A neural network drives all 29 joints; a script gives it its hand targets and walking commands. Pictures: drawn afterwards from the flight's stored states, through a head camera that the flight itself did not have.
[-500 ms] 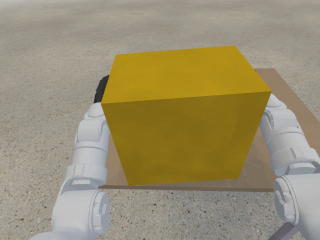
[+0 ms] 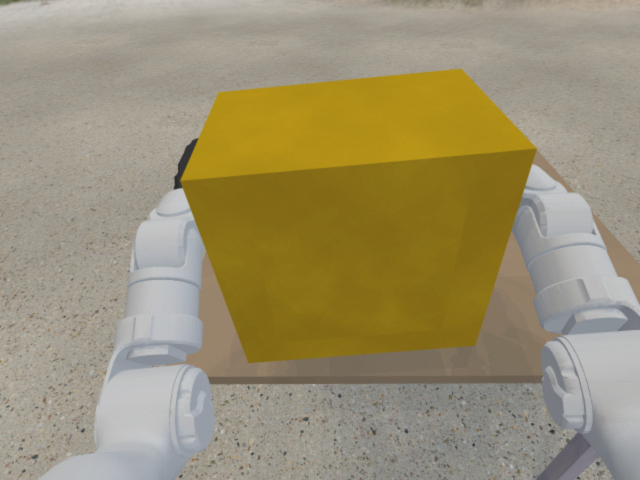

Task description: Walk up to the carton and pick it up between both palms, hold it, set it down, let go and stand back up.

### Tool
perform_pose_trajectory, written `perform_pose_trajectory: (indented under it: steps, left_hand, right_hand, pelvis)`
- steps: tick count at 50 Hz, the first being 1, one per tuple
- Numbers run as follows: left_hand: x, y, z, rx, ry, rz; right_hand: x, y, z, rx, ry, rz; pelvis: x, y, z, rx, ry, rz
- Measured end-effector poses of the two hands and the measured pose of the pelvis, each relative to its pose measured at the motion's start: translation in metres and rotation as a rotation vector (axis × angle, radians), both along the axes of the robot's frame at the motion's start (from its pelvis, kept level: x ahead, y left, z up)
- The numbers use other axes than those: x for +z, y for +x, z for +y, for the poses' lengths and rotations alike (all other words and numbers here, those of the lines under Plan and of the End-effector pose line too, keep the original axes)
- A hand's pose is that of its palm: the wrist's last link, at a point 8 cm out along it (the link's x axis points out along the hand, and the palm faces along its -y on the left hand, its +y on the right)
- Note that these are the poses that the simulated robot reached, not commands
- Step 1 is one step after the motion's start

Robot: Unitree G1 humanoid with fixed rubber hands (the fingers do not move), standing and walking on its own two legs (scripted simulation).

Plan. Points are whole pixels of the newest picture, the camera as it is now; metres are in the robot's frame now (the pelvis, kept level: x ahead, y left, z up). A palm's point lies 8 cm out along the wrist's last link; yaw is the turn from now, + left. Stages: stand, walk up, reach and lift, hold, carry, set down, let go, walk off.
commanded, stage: reach and lift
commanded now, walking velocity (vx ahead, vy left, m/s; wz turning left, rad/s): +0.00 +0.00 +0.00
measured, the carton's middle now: (350, 222) +0.37 +0.00 +0.19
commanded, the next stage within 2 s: hold in 0.82 s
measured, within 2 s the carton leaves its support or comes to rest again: neither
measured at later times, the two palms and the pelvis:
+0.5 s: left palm (197, 182) +0.38 +0.18 +0.24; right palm (520, 165) +0.40 -0.19 +0.25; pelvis +0.00 +0.00 +0.00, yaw +0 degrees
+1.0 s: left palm (191, 174) +0.37 +0.18 +0.25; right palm (526, 154) +0.39 -0.19 +0.27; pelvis +0.00 +0.00 +0.00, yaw +0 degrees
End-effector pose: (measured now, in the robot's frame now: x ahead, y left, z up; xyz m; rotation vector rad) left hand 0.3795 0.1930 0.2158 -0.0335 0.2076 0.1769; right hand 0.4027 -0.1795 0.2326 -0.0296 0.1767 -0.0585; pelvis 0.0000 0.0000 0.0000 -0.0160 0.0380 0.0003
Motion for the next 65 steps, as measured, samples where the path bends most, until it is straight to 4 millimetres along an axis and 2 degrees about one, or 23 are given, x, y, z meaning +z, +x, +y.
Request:
perform_pose_trajectory:
  steps: [9,20,38,46,65]
  left_hand:
    - [0.005,0.002,-0.004,-0.020,-0.001,0.022]
    - [0.022,0.004,-0.011,-0.027,0.010,-0.001]
    - [0.022,0.002,-0.010,-0.027,0.010,0.014]
    - [0.038,-0.004,-0.009,-0.017,0.014,-0.022]
    - [0.044,-0.015,-0.011,-0.028,0.011,-0.011]
  right_hand:
    - [0.001,-0.006,-0.004,-0.030,0.026,0.023]
    - [0.017,-0.007,-0.010,-0.041,0.035,0.000]
    - [0.021,-0.008,-0.010,-0.043,0.038,0.016]
    - [0.034,-0.011,-0.008,-0.036,0.047,-0.020]
    - [0.043,-0.025,-0.010,-0.046,0.038,-0.008]
  pelvis:
    - [0.000,0.000,0.002,0.002,0.000,-0.004]
    - [0.000,-0.001,0.002,0.002,0.000,-0.005]
    - [0.000,-0.001,0.002,0.003,0.000,-0.006]
    - [0.000,-0.001,0.002,0.003,0.000,-0.011]
    - [0.000,-0.006,0.001,0.004,0.001,-0.033]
